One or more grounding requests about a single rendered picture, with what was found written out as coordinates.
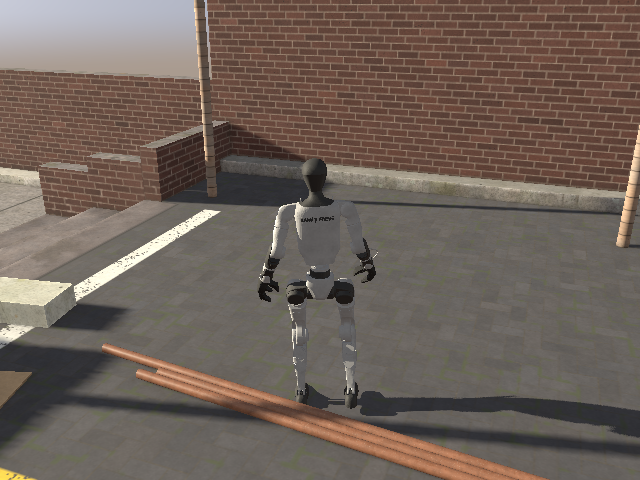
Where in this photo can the right robot shin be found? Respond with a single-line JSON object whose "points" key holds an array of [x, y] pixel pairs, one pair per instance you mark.
{"points": [[349, 355]]}

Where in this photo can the robot right upper arm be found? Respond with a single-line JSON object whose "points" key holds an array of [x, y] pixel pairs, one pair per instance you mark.
{"points": [[349, 211]]}

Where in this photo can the robot right hand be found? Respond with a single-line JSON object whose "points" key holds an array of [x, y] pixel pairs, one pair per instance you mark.
{"points": [[369, 277]]}

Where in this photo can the right robot forearm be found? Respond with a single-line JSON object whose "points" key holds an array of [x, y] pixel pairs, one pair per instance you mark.
{"points": [[365, 258]]}

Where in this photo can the robot left upper arm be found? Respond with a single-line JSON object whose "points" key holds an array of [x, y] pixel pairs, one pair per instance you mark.
{"points": [[285, 214]]}

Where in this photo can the left robot thigh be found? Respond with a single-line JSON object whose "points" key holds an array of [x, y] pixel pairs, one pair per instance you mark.
{"points": [[296, 297]]}

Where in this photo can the left robot forearm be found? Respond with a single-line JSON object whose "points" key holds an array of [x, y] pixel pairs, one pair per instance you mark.
{"points": [[269, 267]]}

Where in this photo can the robot left hand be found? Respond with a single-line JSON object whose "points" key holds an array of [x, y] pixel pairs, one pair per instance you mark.
{"points": [[262, 287]]}

